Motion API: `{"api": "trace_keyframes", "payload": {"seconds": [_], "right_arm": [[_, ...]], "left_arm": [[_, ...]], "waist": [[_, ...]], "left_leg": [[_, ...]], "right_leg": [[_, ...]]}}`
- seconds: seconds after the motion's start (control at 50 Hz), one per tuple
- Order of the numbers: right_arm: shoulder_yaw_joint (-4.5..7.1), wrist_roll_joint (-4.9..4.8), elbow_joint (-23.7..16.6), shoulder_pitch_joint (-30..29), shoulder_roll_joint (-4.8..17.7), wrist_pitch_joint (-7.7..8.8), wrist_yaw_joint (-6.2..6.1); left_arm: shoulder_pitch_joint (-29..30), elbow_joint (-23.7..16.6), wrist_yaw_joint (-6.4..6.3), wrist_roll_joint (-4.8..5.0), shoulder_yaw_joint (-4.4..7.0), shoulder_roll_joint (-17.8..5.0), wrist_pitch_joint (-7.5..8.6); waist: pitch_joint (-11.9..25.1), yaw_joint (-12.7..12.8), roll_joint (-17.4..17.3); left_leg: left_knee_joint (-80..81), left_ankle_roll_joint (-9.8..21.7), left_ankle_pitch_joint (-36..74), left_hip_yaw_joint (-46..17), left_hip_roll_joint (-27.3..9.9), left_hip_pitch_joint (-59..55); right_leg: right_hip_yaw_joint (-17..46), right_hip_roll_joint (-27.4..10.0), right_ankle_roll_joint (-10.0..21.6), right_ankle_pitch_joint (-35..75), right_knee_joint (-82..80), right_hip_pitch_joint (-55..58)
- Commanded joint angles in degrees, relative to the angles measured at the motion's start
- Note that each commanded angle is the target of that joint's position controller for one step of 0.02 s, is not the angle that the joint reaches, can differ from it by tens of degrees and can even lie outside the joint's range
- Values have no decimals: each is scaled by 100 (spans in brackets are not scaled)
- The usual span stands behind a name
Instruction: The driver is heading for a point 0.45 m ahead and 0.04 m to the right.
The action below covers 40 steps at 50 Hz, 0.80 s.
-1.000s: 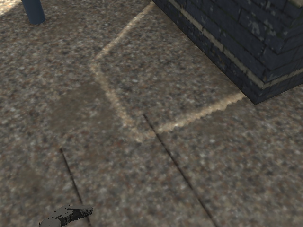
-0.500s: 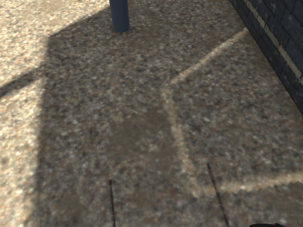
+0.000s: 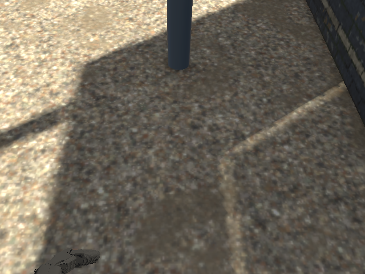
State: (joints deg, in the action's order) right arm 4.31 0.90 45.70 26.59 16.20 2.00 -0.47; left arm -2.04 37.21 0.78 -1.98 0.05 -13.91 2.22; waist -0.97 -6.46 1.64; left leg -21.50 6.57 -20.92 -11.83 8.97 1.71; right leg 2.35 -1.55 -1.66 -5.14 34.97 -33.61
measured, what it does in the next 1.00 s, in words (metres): steps on the spot: right foot, then left foot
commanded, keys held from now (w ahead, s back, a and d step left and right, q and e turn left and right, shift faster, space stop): q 0.42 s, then e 0.58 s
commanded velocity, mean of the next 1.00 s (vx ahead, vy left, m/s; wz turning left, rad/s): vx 0.09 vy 0.00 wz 0.16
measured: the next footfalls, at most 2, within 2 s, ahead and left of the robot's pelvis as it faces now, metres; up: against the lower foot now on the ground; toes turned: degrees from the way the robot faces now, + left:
right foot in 0.04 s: +0.19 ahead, -0.12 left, +0.00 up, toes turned +4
left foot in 0.50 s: +0.15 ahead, +0.11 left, +0.00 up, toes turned +18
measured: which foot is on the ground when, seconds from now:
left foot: down 0.00-0.06, up 0.08-0.48, down 0.50-0.94, up 0.96-1.00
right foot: up 0.00-0.02, down 0.04-0.50, up 0.52-0.92, down 0.94-1.00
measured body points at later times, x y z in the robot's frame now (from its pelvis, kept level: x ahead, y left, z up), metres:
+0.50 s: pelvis +0.11 +0.00 +0.00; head +0.12 +0.02 +0.45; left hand +0.11 +0.28 -0.13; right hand +0.34 -0.20 -0.09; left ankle +0.11 +0.10 -0.73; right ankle +0.16 -0.12 -0.73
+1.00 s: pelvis +0.09 -0.02 +0.00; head +0.11 -0.04 +0.44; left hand +0.14 +0.27 -0.11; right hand +0.24 -0.27 -0.13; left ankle +0.10 +0.10 -0.71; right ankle +0.07 -0.09 -0.73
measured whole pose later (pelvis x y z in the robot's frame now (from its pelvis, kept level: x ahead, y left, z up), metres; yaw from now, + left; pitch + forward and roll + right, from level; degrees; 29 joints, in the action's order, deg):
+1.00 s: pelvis +0.09 -0.02 +0.00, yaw +5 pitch +0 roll +1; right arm 3.2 1.4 43.1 10.3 15.7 -3.2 -2.0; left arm -16.3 42.4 0.8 -1.1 2.8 -14.8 -2.6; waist -2.3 1.1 -1.9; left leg -45.6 0.0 -26.2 5.9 -2.0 22.5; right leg -1.8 1.9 4.0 -20.0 34.2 -13.7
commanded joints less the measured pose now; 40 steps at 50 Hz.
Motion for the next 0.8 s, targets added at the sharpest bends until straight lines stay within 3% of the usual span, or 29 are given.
{"api": "trace_keyframes", "payload": {"seconds": [0.02, 0.04, 0.06, 0.08, 0.1, 0.12, 0.14, 0.18, 0.24, 0.3, 0.36, 0.44, 0.46, 0.48, 0.5, 0.52, 0.54, 0.56, 0.58, 0.6, 0.64, 0.7, 0.8], "right_arm": [[229, -55, -335, -264, 951, 71, -30], [197, -147, -421, -404, 829, 135, 16], [62, -225, -644, -228, 301, 168, -6], [118, -252, -736, 477, 564, 88, -80], [169, -41, -433, 411, 846, -57, -125], [173, 20, -452, -63, 808, -116, -69], [161, 30, -491, -236, 677, -175, -15], [135, 103, -516, -311, 526, -356, 115], [124, 56, -624, -456, 463, -457, 187], [71, 75, -822, -874, 388, -533, 239], [-10, 58, -1007, -1273, 292, -567, 310], [-26, 29, -1217, -1632, 357, -528, 308], [-43, 29, -1213, -1552, 299, -481, 290], [-58, 53, -1124, -1331, 259, -411, 256], [-66, 103, -1067, -1194, 351, -321, 196], [-78, 164, -1205, -1150, 720, -232, 115], [-64, 54, -1212, -1203, 836, -208, 11], [-190, 80, -1060, -1304, 410, -196, -16], [-280, 94, -1003, -1635, 239, -192, -41], [-275, 110, -1005, -1843, 282, -201, -68], [-235, 36, -966, -1794, 405, -202, -155], [-175, -12, -881, -1618, 469, -229, -189], [-107, 53, -758, -1589, 422, -288, -190]], "left_arm": [[-645, -207, -123, 8, 233, -736, 240], [-1415, -88, -192, -54, 305, -984, 346], [-2183, -80, -273, -131, 384, -1434, 349], [-1931, -122, -231, 5, 477, -1639, 217], [-1568, -251, -209, 91, 388, -1043, 125], [-1294, -272, -214, 113, 243, -565, 113], [-1103, -253, -217, 77, 181, -403, 90], [-1042, -150, -237, 91, 216, -534, 101], [-1044, -59, -218, 51, 281, -680, 136], [-990, -18, -231, 42, 317, -733, 75], [-961, -3, -215, 34, 370, -842, -2], [-1312, 98, -172, 30, 478, -1095, -154], [-1340, 142, -163, 58, 485, -1127, -206], [-1343, 183, -152, 88, 470, -1084, -265], [-1598, 263, -112, 43, 402, -847, -307], [-1933, 106, -34, -40, 210, -153, -345], [-1635, 99, -88, 92, 191, -257, -488], [-1466, 180, -76, 172, 229, -445, -563], [-1469, 256, -37, 212, 250, -453, -566], [-1576, 403, -24, 194, 294, -555, -544], [-1809, 589, -14, 109, 395, -737, -521], [-1707, 548, -16, 148, 409, -607, -522], [-1472, 400, -4, 137, 387, -463, -586]], "waist": [[391, 704, -630], [881, 1086, -430], [1787, 1204, 551], [2600, 777, 1657], [2004, 651, 517], [1264, 683, 182], [865, 578, 149], [490, 480, 580], [608, 369, 565], [518, 382, 622], [435, 474, 732], [411, 749, 794], [391, 693, 722], [391, 580, 521], [440, 569, -100], [727, 774, -1736], [649, 476, -1744], [405, 558, -1239], [167, 734, -1228], [150, 820, -1171], [250, 808, -1105], [350, 711, -806], [301, 573, -941]], "left_leg": [[-1217, 17, 5082, -832, -1007, 350], [-2301, -177, 4285, -679, -724, 1023], [-3979, -328, 642, 77, -291, 1968], [-5146, -425, -1800, 495, 217, 2801], [-5516, -457, -1257, 434, -320, 3004], [-5383, -543, -898, 557, -414, 3075], [-5171, -625, -697, 627, -586, 3073], [-5026, -753, -421, 790, -666, 2854], [-4822, -789, -140, 863, -651, 2750], [-4169, -763, 260, 994, -861, 2775], [-3113, -690, 479, 1199, -1003, 2264], [-2053, -562, 14, 1449, -878, 1741], [-1524, -496, 104, 1466, -788, 1460], [-770, -420, 455, 1474, -670, 947], [32, -382, 997, 897, -1019, 407], [469, -178, 2698, -1117, -2895, -134], [493, 616, 3390, -1107, -3192, 842], [543, 610, 3043, -587, -2788, 1065], [637, 435, 2734, -133, -2492, 1272], [640, 289, 2708, 199, -2249, 1188], [381, 288, 3555, 622, -2151, 872], [218, 470, 3680, 710, -2372, 521], [153, 643, 2819, 729, -2501, 516]], "right_leg": [[-188, 455, 287, 210, -895, 1729], [259, -169, 520, 902, -1031, 3119], [1606, -1967, 838, 3030, -589, 4581], [3396, -2898, 1696, 4160, -728, 5031], [2878, -2539, 1639, 3639, -782, 4316], [1981, -2122, 1470, 3448, -932, 3653], [1382, -1802, 1291, 3236, -1167, 3166], [661, -1468, 1253, 3169, -1499, 2469], [203, -1494, 1375, 3215, -1644, 2220], [-164, -1528, 1348, 2370, -1799, 2065], [-552, -1464, 1211, 1421, -1792, 1802], [-515, -1620, 1109, 586, -1488, 1935], [-519, -1560, 1034, 390, -1281, 1902], [-591, -1418, 855, 175, -936, 1722], [-789, -1169, 532, -298, -419, 1414], [-1246, -611, 85, -2723, 963, 775], [-629, -168, 50, -3062, 1168, 930], [-258, -257, 47, -2732, 1208, 1182], [-195, -174, 78, -2391, 1114, 1289], [-197, -62, 83, -2133, 1128, 1361], [-240, 111, 88, -2011, 1509, 1328], [-225, 128, 55, -2160, 1874, 1052], [-428, 99, 80, -2313, 1359, 1093]]}}
Velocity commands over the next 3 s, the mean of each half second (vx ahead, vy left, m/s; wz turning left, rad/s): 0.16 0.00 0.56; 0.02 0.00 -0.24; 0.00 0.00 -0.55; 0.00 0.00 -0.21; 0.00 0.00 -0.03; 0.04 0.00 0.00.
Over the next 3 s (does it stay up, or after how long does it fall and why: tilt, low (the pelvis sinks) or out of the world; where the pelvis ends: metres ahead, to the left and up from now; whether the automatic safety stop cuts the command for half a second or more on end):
stays up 0.08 0.00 0.01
